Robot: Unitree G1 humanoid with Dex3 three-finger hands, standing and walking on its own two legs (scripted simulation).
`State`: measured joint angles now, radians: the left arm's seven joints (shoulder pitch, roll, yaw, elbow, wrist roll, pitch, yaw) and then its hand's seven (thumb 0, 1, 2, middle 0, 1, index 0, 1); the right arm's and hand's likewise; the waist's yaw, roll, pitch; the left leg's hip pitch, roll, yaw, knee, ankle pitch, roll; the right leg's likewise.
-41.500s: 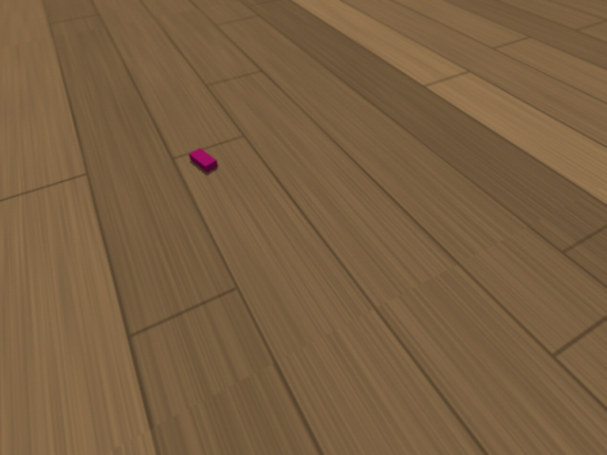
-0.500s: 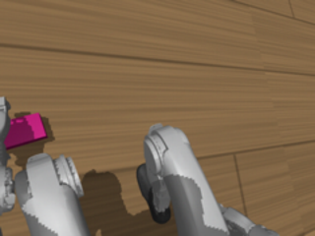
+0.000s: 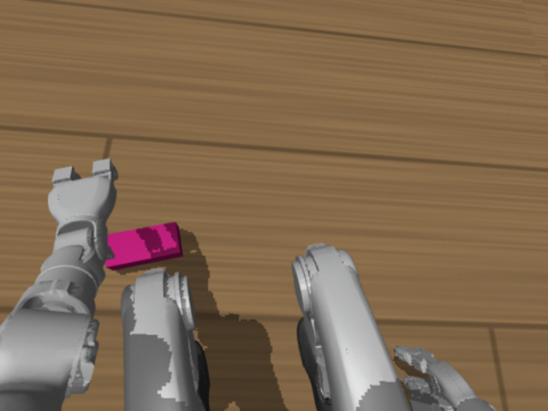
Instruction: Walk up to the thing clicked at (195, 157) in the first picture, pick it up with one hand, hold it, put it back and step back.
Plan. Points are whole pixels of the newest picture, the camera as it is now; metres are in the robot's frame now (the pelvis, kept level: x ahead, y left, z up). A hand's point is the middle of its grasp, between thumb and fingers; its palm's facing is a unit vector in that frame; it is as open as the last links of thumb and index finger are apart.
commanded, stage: withdraw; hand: left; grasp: from above
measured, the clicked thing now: (144, 246) +0.43 +0.23 -0.34
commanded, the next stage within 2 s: home in 0.26 s
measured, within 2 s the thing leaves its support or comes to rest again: neither
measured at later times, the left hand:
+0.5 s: hand (108, 239) +0.42 +0.26 -0.21, palm faces -0.39 -0.07 -0.92, open 13.5 cm
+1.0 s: hand (45, 287) +0.31 +0.25 -0.01, palm faces -0.26 -0.68 -0.68, open 7.8 cm
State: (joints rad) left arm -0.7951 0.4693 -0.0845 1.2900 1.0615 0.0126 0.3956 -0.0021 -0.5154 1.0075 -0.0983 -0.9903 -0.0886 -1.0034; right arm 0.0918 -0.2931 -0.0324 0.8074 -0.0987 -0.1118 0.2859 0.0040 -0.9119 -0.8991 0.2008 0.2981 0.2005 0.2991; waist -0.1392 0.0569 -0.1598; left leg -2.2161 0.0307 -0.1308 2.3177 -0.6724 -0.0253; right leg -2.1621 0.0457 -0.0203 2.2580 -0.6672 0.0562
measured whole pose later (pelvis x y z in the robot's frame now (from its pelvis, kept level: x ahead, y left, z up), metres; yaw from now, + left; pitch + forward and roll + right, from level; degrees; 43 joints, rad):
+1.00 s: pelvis +0.00 +0.00 +0.11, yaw +3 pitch +32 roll -5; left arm -0.21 0.41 0.02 0.49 0.50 0.03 0.07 0.00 0.79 0.89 -0.22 -0.33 -0.22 -0.33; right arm 0.09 -0.29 -0.05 0.62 0.01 -0.03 0.07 0.01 -0.91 -0.89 0.20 0.30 0.20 0.30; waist -0.03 0.03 -0.20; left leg -1.88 0.02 -0.10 1.97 -0.64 -0.02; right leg -1.82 0.01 -0.02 1.92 -0.66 0.04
